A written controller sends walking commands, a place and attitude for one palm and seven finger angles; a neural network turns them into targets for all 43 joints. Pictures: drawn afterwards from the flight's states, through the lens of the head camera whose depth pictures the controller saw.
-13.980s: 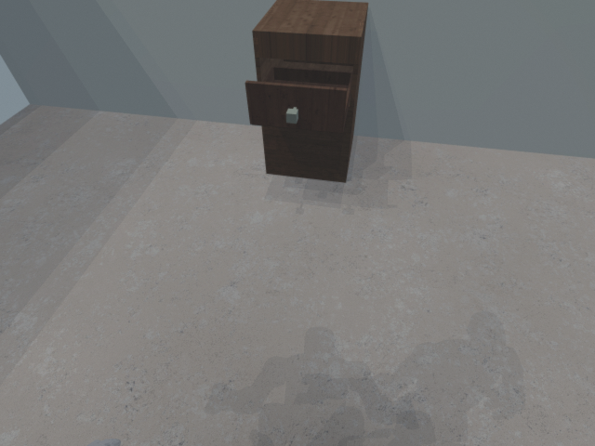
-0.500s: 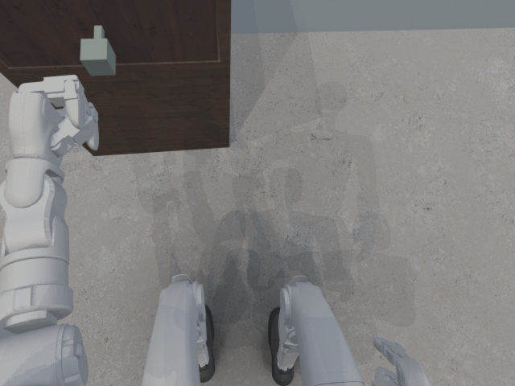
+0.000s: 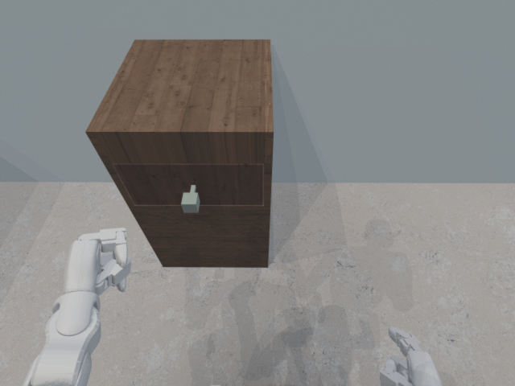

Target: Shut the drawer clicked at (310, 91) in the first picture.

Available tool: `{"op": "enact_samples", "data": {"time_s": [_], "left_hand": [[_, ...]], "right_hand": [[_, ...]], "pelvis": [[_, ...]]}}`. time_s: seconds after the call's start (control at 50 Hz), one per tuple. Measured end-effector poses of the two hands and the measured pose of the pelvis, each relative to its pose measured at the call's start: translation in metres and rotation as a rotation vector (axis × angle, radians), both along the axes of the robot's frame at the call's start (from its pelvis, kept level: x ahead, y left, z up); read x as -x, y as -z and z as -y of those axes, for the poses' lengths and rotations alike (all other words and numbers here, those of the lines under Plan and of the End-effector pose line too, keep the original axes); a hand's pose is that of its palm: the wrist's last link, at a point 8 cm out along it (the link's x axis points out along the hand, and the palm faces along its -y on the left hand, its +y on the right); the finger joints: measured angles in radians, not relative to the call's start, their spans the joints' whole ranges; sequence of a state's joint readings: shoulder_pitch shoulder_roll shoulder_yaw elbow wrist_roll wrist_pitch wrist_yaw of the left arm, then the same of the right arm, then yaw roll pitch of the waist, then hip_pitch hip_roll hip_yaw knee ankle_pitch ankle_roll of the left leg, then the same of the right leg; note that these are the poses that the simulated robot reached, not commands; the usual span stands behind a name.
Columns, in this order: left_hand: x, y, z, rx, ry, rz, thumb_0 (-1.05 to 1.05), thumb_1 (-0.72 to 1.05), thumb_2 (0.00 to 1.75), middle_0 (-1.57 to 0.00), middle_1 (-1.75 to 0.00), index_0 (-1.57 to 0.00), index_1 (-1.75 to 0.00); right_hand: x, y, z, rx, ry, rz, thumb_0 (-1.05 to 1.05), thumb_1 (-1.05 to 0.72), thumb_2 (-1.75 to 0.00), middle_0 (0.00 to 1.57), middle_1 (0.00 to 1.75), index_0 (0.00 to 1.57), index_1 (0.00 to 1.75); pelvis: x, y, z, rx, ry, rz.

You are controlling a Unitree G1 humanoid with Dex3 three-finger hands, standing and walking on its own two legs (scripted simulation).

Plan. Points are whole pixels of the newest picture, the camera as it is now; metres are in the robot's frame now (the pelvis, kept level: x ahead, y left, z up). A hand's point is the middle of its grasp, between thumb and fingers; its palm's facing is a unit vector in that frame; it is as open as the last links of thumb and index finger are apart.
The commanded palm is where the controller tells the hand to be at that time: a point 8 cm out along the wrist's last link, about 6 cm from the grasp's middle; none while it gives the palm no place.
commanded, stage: draw the hand back to the body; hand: left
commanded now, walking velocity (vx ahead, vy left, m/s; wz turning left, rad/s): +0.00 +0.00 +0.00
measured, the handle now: (191, 197) +0.60 +0.21 -0.21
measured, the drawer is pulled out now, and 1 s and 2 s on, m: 0.00 0.00 0.00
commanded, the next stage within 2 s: step back with the hand held close in 0.62 s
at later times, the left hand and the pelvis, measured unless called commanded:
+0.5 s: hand (20, 289) +0.18 +0.22 +0.21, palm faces +0.42 -0.80 -0.44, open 3.3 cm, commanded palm +0.14 +0.26 +0.21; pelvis +0.02 -0.02 +0.03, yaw +1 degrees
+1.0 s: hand (32, 310) +0.17 +0.21 +0.19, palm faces +0.33 -0.80 -0.50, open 3.2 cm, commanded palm +0.11 +0.26 +0.21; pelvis -0.01 -0.02 +0.03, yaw +1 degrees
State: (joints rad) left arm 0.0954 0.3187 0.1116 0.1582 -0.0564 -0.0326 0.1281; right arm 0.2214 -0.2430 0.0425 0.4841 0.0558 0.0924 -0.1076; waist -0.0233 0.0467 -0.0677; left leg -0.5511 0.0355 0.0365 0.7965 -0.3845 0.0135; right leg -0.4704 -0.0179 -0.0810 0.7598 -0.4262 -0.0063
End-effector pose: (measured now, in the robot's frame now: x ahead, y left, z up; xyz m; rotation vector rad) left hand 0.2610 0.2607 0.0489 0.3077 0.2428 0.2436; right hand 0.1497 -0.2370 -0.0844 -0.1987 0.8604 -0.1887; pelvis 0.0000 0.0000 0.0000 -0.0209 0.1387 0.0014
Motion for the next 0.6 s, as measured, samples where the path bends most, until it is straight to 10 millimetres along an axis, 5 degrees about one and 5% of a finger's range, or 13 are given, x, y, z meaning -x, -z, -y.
{"op": "enact_samples", "data": {"time_s": [0.26,0.48,0.6], "left_hand": [[0.056,-0.096,0.003,-0.078,-0.028,0.187,0.02,0.9,0.9,-1.4,-1.6,-1.39,-1.59],[0.115,-0.174,0.006,-0.257,-0.077,0.381,0.02,0.89,0.9,-1.41,-1.6,-1.4,-1.59],[0.124,-0.168,0.008,-0.236,-0.112,0.384,0.01,0.89,0.9,-1.41,-1.6,-1.4,-1.59]], "right_hand": [[-0.045,-0.033,-0.015,-0.074,-0.097,0.181,0.02,-0.9,-0.9,0.21,0.3,0.2,0.3],[-0.062,-0.042,-0.01,-0.087,-0.151,0.265,0.02,-0.9,-0.9,0.2,0.3,0.2,0.3],[-0.057,-0.039,-0.004,-0.087,-0.144,0.257,0.02,-0.9,-0.9,0.2,0.3,0.2,0.3]], "pelvis": [[-0.015,-0.025,0.007,-0.019,-0.004,0.145],[-0.016,-0.029,0.019,-0.023,-0.013,0.194],[-0.01,-0.029,0.025,-0.024,-0.019,0.21]]}}
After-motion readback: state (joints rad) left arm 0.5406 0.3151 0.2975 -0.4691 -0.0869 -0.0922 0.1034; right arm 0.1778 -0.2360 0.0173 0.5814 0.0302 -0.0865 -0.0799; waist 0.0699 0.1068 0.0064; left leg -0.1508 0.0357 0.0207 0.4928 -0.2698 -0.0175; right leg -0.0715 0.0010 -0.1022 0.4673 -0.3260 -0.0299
